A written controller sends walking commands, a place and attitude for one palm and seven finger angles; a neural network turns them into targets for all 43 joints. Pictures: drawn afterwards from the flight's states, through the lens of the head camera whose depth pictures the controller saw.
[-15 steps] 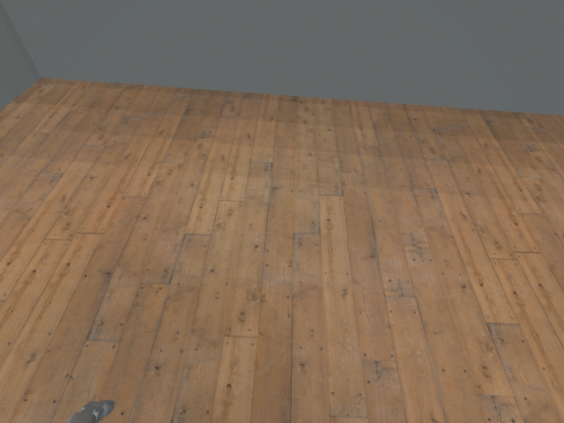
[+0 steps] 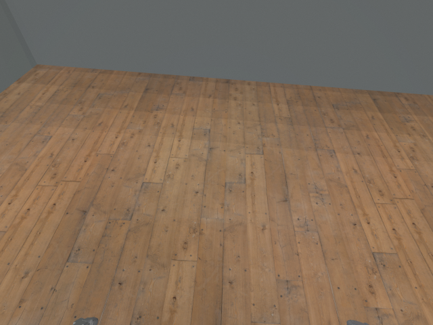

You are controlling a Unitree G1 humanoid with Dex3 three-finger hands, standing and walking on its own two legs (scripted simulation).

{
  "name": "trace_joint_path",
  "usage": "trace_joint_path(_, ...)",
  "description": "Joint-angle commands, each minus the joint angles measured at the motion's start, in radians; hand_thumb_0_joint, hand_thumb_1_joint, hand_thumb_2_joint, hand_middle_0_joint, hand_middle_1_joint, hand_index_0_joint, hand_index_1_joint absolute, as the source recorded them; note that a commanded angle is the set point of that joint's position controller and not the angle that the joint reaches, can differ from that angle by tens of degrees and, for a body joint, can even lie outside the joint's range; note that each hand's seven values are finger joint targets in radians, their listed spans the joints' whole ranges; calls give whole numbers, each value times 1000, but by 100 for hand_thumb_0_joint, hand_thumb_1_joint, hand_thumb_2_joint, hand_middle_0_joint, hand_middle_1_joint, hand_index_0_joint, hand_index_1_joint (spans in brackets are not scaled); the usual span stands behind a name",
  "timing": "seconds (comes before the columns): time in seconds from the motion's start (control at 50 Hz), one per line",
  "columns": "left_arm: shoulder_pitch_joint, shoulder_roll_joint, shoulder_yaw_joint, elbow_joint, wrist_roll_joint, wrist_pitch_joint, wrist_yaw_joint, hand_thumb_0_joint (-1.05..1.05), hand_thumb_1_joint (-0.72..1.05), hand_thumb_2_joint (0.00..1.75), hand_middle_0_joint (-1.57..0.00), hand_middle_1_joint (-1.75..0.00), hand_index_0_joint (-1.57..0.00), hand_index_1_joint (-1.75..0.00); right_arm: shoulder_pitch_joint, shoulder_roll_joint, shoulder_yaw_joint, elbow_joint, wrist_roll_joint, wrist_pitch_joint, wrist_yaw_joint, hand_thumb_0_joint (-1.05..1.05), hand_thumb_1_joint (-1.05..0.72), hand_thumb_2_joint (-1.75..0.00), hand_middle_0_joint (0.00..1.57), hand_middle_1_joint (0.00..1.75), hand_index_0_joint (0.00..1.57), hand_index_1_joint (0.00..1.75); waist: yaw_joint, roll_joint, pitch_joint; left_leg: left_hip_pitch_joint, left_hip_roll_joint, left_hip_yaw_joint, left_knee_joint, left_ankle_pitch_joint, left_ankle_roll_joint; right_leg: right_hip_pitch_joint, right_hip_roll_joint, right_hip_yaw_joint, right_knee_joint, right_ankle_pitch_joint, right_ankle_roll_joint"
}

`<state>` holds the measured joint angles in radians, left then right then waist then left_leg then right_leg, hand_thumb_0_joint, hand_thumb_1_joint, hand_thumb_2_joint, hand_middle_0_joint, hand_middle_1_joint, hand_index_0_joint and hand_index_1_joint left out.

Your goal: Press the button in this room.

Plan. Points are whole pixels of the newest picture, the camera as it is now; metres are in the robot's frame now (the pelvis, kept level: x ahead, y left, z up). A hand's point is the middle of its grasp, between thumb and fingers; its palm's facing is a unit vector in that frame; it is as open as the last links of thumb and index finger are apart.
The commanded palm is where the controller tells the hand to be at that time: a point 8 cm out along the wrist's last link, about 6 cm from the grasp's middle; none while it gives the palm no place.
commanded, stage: stand and wait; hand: left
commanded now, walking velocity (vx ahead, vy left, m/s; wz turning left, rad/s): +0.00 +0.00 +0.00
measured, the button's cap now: out of the picture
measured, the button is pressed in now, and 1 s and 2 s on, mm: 0 0 0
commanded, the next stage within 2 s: turn or walk to find it in 0.60 s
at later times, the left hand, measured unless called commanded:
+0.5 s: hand out of the picture +0.06 +0.23 -0.15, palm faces -0.04 -0.94 -0.35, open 7.4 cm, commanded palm none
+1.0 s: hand out of the picture +0.03 +0.21 -0.18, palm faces +0.06 -0.97 -0.24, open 7.4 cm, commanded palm none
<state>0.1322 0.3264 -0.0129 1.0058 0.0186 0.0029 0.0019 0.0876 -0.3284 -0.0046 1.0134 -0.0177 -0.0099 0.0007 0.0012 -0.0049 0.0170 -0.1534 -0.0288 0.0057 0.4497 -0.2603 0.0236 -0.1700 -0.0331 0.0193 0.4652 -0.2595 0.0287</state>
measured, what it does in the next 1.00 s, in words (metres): stands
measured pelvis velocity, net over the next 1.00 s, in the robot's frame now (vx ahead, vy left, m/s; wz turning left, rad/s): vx -0.03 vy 0.00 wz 0.09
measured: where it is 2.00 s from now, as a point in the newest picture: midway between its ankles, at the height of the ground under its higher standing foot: outside the picture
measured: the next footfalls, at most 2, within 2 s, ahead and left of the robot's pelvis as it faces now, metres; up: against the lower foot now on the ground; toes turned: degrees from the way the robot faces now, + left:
right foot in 1.40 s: -0.01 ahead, -0.14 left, +0.00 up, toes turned +16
left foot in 1.88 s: -0.12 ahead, +0.08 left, +0.00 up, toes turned +33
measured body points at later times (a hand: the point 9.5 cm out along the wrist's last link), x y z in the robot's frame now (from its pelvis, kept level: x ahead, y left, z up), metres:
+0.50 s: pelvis -0.02 -0.02 +0.00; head -0.02 -0.02 +0.45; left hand +0.06 +0.28 -0.13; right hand +0.05 -0.32 -0.13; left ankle -0.01 +0.10 -0.74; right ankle +0.00 -0.14 -0.74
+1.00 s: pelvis -0.03 +0.00 -0.01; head -0.01 +0.02 +0.44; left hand +0.02 +0.26 -0.17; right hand +0.05 -0.26 -0.15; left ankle -0.01 +0.10 -0.74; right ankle +0.00 -0.14 -0.74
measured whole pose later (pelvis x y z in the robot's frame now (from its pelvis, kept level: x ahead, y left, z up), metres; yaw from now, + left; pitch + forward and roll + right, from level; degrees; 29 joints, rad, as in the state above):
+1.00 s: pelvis -0.03 +0.00 -0.01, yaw +5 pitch -1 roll +0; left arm 0.18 0.25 0.01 0.98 0.02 0.04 0.02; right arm 0.19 -0.23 -0.02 1.02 -0.01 0.04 0.01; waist -0.01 -0.03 0.06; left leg -0.31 -0.05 -0.04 0.63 -0.29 0.03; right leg -0.28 -0.07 -0.06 0.61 -0.31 0.03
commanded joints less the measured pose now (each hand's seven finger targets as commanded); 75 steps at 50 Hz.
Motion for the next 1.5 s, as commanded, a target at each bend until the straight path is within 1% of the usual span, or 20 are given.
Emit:
trace_joint_path(0.0,-53,215,51,-65,-5,-25,11,0,90,90,-20,-30,-20,-30,-55,-212,-49,-58,3,-26,-14,0,-90,-90,20,30,20,30,-4,-5,-63,14,131,-94,-82,200,20,7,-84,71,-72,194,-55)
trace_joint_path(0.62,-52,225,52,5,-7,-28,7,0,90,90,-20,-30,-20,-30,-14,-223,-39,32,6,-24,-8,0,-90,-90,20,30,20,30,-1,-4,-24,-32,138,-120,-125,119,10,4,-88,90,-132,79,-57)
trace_joint_path(0.68,-22,173,49,2,-7,-12,15,0,90,90,-20,-30,-20,-30,10,-164,-30,24,5,-10,-5,0,-90,-90,20,30,20,30,3,-3,-30,-67,135,-123,-85,157,5,8,-98,70,-92,103,-45)
trace_joint_path(0.78,33,127,47,-24,-5,13,26,0,90,90,-20,-30,-20,-30,59,-91,-24,-4,3,18,-2,0,-90,-90,20,30,20,30,6,-45,-41,-142,103,-108,18,177,-10,4,-144,70,-55,132,-46)
trace_joint_path(0.92,17,141,69,-103,3,19,37,0,90,90,-20,-30,-20,-30,130,-52,-50,-49,7,37,0,0,-90,-90,20,30,20,30,-24,-142,-43,-127,63,-42,178,16,-25,-96,-270,73,-23,189,-129)
trace_joint_path(0.94,8,130,70,-116,4,23,36,0,90,90,-20,-30,-20,-30,148,-52,-53,-49,6,36,3,0,-90,-90,20,30,20,30,-31,-111,-42,-92,82,-58,119,68,-16,-139,-239,30,17,124,-102)
trace_joint_path(0.96,5,101,69,-129,2,29,33,0,90,90,-20,-30,-20,-30,158,-74,-59,-55,0,32,5,0,-90,-90,20,30,20,30,-37,6,-21,-80,135,-173,41,123,16,-212,-156,-38,111,6,-53)
trace_joint_path(0.98,-18,56,62,-146,-2,32,31,0,90,90,-20,-30,-20,-30,187,-127,-70,-63,-8,26,5,0,-90,-90,20,30,20,30,-57,218,-4,-103,253,-416,-108,175,90,-255,-18,-123,309,-143,10)
trace_joint_path(1.0,-35,50,63,-157,-1,31,36,0,90,90,-20,-30,-20,-30,203,-139,-79,-63,-7,22,-5,0,-90,-90,20,30,20,30,-61,265,5,-81,318,-558,-190,278,165,-305,14,-61,484,-313,13)
trace_joint_path(1.04,-1,48,73,-144,0,32,35,0,90,90,-20,-30,-20,-30,190,-124,-80,-74,0,17,-20,0,-90,-90,20,30,20,30,-32,175,-22,-49,298,-513,-168,302,185,-349,-18,20,601,-270,8)
trace_joint_path(1.12,29,1,73,-127,-4,26,25,0,90,90,-20,-30,-20,-30,168,-84,-84,-94,-2,18,-27,0,-90,-90,20,30,20,30,-24,122,-93,26,217,-396,-108,339,166,-325,-7,-1,550,-204,27)
trace_joint_path(1.22,3,-28,74,-152,-11,24,27,0,90,90,-20,-30,-20,-30,222,-82,-97,-88,-7,27,-28,0,-90,-90,20,30,20,30,-50,145,-106,64,209,-460,-102,389,171,-274,24,-5,381,-228,30)
trace_joint_path(1.28,45,-26,76,-149,-14,25,30,0,90,90,-20,-30,-20,-30,200,-86,-104,-100,-8,36,-22,0,-90,-90,20,30,20,30,-34,163,-112,14,189,-477,-98,353,155,-177,44,-9,248,-198,23)
trace_joint_path(1.34,137,-9,86,-128,-17,21,35,0,90,90,-20,-30,-20,-30,156,-78,-108,-122,-3,44,-13,0,-90,-90,20,30,20,30,11,141,-104,-152,126,-446,-70,179,88,44,48,-26,-21,-33,13)
trace_joint_path(1.36,173,29,96,-120,-9,16,37,0,90,90,-20,-30,-20,-30,143,-52,-106,-132,3,48,-7,0,-90,-90,20,30,20,30,27,59,-94,-285,70,-373,-11,23,36,166,-18,13,-119,1,-6)
trace_joint_path(1.38,184,113,113,-129,7,6,44,0,90,90,-20,-30,-20,-30,149,6,-99,-147,9,50,-2,0,-90,-90,20,30,20,30,38,-176,-80,-476,-34,-210,219,-166,-32,253,-256,261,-233,-139,-84)
trace_joint_path(1.4,135,149,111,-155,7,10,44,0,90,90,-20,-30,-20,-30,120,1,-107,-164,-5,49,-8,0,-90,-90,20,30,20,30,42,-278,4,-524,-77,-108,458,-275,-63,70,-429,420,-273,-109,-160)
trace_joint_path(1.42,71,114,101,-181,1,8,45,0,90,90,-20,-30,-20,-30,133,-37,-116,-149,-13,56,-1,0,-90,-90,20,30,20,30,7,-175,31,-448,-23,-147,593,-214,-49,-89,-394,324,-278,-152,-166)
trace_joint_path(1.44,19,76,99,-188,-2,-1,45,0,90,90,-20,-30,-20,-30,150,-27,-115,-124,-13,70,6,0,-90,-90,20,30,20,30,-19,-218,72,-414,-10,-138,656,-161,-51,-168,-317,269,-300,-160,-137)
trace_joint_path(1.48,-14,38,80,-193,-3,-3,39,0,90,90,-20,-30,-20,-30,201,-10,-111,-87,-8,73,14,0,-90,-90,20,30,20,30,-58,-144,102,-402,4,-92,750,-76,-63,-175,-236,121,-250,-13,-117)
